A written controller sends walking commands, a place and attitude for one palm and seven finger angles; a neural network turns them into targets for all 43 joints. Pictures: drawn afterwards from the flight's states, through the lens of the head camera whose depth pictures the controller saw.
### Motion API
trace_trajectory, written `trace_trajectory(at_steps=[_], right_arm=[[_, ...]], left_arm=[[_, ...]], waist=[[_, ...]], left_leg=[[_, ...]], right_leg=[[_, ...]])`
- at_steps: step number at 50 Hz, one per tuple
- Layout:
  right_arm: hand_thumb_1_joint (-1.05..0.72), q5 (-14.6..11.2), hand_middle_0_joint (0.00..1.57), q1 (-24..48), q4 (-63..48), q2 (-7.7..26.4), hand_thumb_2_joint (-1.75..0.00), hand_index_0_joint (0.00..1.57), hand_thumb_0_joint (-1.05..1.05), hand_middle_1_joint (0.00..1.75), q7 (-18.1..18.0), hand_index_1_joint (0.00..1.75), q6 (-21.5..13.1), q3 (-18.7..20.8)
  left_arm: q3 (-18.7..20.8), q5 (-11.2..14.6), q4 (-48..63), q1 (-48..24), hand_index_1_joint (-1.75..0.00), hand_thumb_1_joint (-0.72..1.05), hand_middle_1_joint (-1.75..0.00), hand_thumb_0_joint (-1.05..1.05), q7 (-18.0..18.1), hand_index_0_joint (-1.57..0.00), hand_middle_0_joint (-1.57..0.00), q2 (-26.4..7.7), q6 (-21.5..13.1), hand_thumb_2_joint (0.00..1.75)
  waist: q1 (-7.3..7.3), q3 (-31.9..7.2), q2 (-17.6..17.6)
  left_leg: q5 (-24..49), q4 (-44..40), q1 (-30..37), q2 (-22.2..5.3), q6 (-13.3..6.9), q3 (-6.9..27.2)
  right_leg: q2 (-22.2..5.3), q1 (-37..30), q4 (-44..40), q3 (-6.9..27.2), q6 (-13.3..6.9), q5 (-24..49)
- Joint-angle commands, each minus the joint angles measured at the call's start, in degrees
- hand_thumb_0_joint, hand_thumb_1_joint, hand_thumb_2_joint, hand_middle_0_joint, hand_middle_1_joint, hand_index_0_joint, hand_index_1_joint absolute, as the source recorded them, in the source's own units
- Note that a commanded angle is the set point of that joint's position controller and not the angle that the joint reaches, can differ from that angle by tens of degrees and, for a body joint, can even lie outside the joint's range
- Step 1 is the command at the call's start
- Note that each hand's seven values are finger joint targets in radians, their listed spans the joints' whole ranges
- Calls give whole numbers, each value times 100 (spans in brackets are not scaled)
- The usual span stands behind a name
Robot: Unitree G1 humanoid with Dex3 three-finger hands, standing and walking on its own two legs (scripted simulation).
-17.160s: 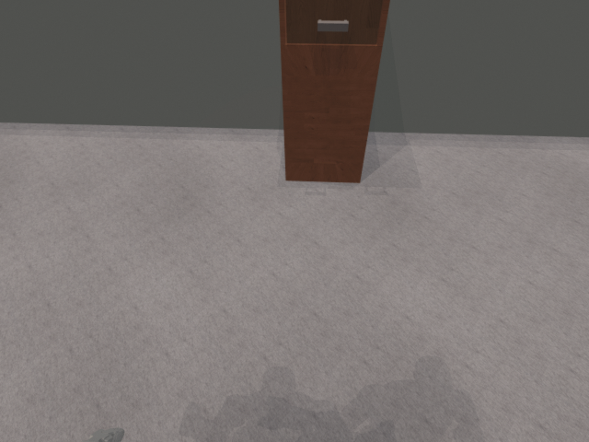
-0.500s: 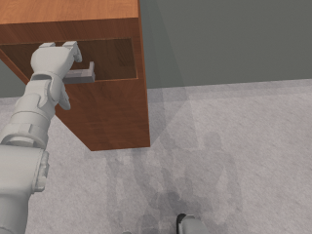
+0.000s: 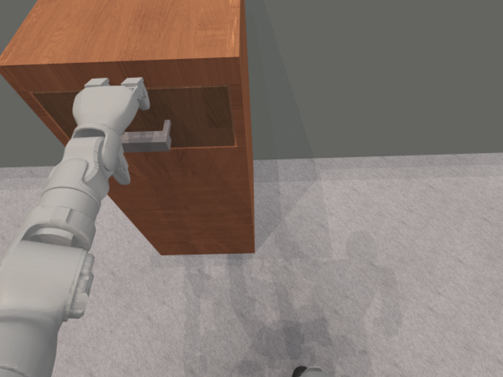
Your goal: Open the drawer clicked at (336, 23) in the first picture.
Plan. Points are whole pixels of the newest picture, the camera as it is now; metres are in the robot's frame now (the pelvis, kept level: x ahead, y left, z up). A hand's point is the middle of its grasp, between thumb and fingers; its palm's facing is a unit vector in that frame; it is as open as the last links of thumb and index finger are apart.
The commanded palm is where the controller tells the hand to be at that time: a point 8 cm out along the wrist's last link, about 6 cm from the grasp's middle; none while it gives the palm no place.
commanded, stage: re-aim the fingers above the handle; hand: left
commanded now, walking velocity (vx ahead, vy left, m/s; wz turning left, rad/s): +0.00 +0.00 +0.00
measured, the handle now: (141, 133) +0.54 +0.20 +0.02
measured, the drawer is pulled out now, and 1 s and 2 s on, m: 0.00 0.00 0.00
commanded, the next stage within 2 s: lower the fingers behind the handle in 1.82 s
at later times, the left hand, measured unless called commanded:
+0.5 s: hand (120, 131) +0.50 +0.21 +0.08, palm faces -0.03 +0.01 -1.00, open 13.6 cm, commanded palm +0.48 +0.22 +0.14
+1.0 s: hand (119, 130) +0.50 +0.21 +0.08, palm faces -0.02 +0.01 -1.00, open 13.6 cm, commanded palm +0.48 +0.22 +0.14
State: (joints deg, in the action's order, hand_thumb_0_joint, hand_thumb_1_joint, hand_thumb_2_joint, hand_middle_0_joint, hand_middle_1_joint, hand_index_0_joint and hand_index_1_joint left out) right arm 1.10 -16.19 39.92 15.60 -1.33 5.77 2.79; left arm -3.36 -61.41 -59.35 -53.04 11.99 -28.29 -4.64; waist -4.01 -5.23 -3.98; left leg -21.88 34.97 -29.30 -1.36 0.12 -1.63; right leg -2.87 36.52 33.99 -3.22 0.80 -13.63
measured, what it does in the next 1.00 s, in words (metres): stands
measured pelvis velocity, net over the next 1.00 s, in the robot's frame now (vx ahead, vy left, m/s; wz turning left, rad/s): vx -0.02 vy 0.01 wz -0.03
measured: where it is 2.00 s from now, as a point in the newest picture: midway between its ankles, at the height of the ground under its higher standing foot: outside the picture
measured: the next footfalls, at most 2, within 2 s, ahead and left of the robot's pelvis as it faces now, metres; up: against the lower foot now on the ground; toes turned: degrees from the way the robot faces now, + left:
none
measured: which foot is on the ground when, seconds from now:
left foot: down 0.00-1.00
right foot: down 0.00-1.00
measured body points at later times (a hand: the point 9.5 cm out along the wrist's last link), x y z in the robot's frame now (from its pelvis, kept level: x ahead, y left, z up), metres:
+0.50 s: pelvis -0.02 +0.00 +0.00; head +0.08 -0.02 +0.44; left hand +0.49 +0.21 +0.14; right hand -0.03 -0.28 -0.14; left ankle -0.07 +0.12 -0.72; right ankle +0.02 -0.13 -0.72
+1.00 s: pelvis -0.02 +0.01 +0.00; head +0.08 -0.01 +0.44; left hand +0.49 +0.21 +0.14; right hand -0.01 -0.27 -0.14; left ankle -0.07 +0.12 -0.72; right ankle +0.02 -0.13 -0.72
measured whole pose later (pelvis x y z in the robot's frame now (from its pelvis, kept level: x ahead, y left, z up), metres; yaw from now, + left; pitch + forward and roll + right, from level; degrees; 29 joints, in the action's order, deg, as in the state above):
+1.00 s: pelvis -0.02 +0.01 +0.00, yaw -2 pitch +17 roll +0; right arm 0.8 -19.8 40.7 16.0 -1.9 3.7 2.6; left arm -1.1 -62.5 -62.2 -54.8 12.2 -31.3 -6.7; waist -6.2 -5.2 -3.2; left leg -21.5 36.5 -31.7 -1.0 -0.7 -3.5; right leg -2.9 39.1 34.2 -1.1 1.5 -11.8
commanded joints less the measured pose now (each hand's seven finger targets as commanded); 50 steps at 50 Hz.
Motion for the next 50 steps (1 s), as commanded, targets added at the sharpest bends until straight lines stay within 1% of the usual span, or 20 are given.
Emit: trace_trajectory(at_steps=[1,7,8,10,12,15,17,21,28,31,32,34,37,39,41,42,43,47,49,50], right_arm=[[-90,-18,20,-849,-239,870,-90,20,0,30,-104,30,-74,319],[-90,-54,20,-861,-263,898,-90,20,0,30,-139,30,-135,328],[-90,-45,20,-911,-223,904,-90,20,0,30,-146,30,-160,324],[-90,-47,20,-951,-197,895,-90,20,0,30,-139,30,-200,328],[-90,-44,20,-965,-176,972,-90,20,0,30,-150,30,-202,333],[-90,-54,20,-983,-174,930,-90,20,0,30,-147,30,-239,329],[-90,-65,20,-994,-146,989,-90,20,0,30,-162,30,-243,320],[-90,-64,20,-1027,-165,980,-90,20,0,30,-159,30,-288,305],[-90,-78,20,-1058,-144,1002,-90,20,0,30,-173,30,-329,289],[-90,-69,20,-1112,-142,985,-90,20,0,30,-155,30,-352,295],[-90,-65,20,-1123,-140,1010,-90,20,0,30,-154,30,-343,305],[-90,-55,20,-1140,-154,961,-90,20,0,30,-137,30,-342,310],[-90,-49,20,-1114,-139,1014,-90,20,0,30,-134,30,-308,284],[-90,-63,20,-1121,-161,978,-90,20,0,30,-132,30,-323,290],[-90,-51,20,-1098,-165,978,-90,20,0,30,-128,30,-313,282],[-90,-49,20,-1092,-169,986,-90,20,0,30,-133,30,-298,298],[-90,-41,20,-1096,-185,954,-90,20,0,30,-129,30,-303,293],[-90,-55,20,-1038,-219,975,-90,20,0,30,-121,30,-273,298],[-90,-53,20,-1055,-235,926,-90,20,0,30,-101,30,-282,317],[-90,-42,20,-1047,-189,944,-90,20,0,30,-100,30,-280,324]], left_arm=[[490,28,1159,-2879,-120,-50,-120,0,235,-30,-30,-1681,-16,30],[507,-6,1099,-3004,-120,-50,-120,0,236,-30,-30,-1765,-132,30],[564,-43,1083,-3024,-120,-50,-120,0,262,-30,-30,-1899,-142,30],[358,-29,997,-3136,-120,-50,-120,0,276,-30,-30,-1648,-122,30],[783,-18,957,-3036,-120,-50,-120,0,298,-30,-30,-2155,-153,30],[587,-22,865,-2987,-120,-50,-120,0,291,-30,-30,-1947,-153,30],[772,-14,800,-3042,-120,-50,-120,0,302,-30,-30,-2198,-165,30],[647,-54,883,-3185,-120,-50,-120,0,323,-30,-30,-2132,-183,30],[650,-76,640,-3178,-120,-50,-120,0,357,-30,-30,-2183,-160,30],[570,-90,735,-3322,-120,-50,-120,0,378,-30,-30,-2065,-137,30],[709,-98,818,-3396,-120,-50,-120,0,378,-30,-30,-2209,-170,30],[478,-70,816,-3354,-120,-50,-120,0,374,-30,-30,-1889,-145,30],[750,-42,678,-3186,-120,-50,-120,0,358,-30,-30,-2188,-118,30],[538,-45,824,-3355,-120,-50,-120,0,361,-30,-30,-1958,-130,30],[638,-61,799,-3238,-120,-50,-120,0,362,-30,-30,-2075,-112,30],[727,-64,849,-3241,-120,-50,-120,0,367,-30,-30,-2141,-137,30],[608,-65,879,-3191,-120,-50,-120,0,359,-30,-30,-2029,-139,30],[726,-40,1001,-3126,-120,-50,-120,0,342,-30,-30,-2105,-154,30],[523,-43,1067,-3060,-120,-50,-120,0,349,-30,-30,-1796,-149,30],[662,-45,1085,-3020,-120,-50,-120,0,363,-30,-30,-1947,-142,30]], waist=[[-260,-2643,274],[-291,-2525,345],[-278,-2568,168],[-365,-2437,156],[-261,-2682,360],[-285,-2520,133],[-302,-2495,376],[-293,-2542,64],[-344,-2383,297],[-343,-2532,13],[-336,-2657,70],[-375,-2603,-7],[-327,-2593,271],[-367,-2515,111],[-303,-2556,22],[-300,-2653,202],[-282,-2651,16],[-245,-2665,128],[-237,-2652,7],[-214,-2626,-19]], left_leg=[[2844,-136,560,332,-194,-68],[2390,-179,392,346,-211,-95],[2395,-180,401,333,-205,-83],[2296,-178,391,331,-197,-78],[2294,-166,330,333,-213,-80],[2181,-180,267,337,-204,-100],[2060,-194,169,322,-216,-95],[2004,-224,234,311,-194,-67],[1762,-242,133,292,-215,-52],[1945,-218,339,284,-191,-22],[2103,-182,425,275,-186,-7],[2221,-154,479,274,-179,0],[2234,-167,366,269,-187,1],[2174,-197,404,266,-180,19],[2242,-186,465,266,-170,20],[2359,-157,474,263,-181,3],[2421,-172,490,266,-173,-5],[2511,-168,504,260,-166,-4],[2654,-160,629,257,-158,19],[2744,-151,653,240,-151,13]], right_leg=[[370,-2208,25,156,-171,2430],[367,-2137,-51,206,-170,2085],[356,-2094,-18,201,-177,2055],[365,-1952,-53,202,-180,1948],[370,-2160,-17,238,-176,1980],[359,-2045,-31,240,-188,1897],[356,-2063,-62,256,-172,1799],[357,-1913,-37,244,-191,1634],[365,-1762,-103,240,-167,1370],[383,-1645,-56,210,-198,1408],[392,-1653,-38,202,-201,1485],[399,-1589,-36,182,-197,1552],[401,-1722,-39,186,-188,1624],[397,-1627,-46,168,-192,1547],[403,-1621,-24,167,-205,1547],[404,-1729,-25,181,-196,1669],[388,-1746,-15,182,-193,1727],[408,-1801,-13,172,-201,1779],[420,-1724,-10,141,-209,1793],[414,-1719,3,132,-210,1842]])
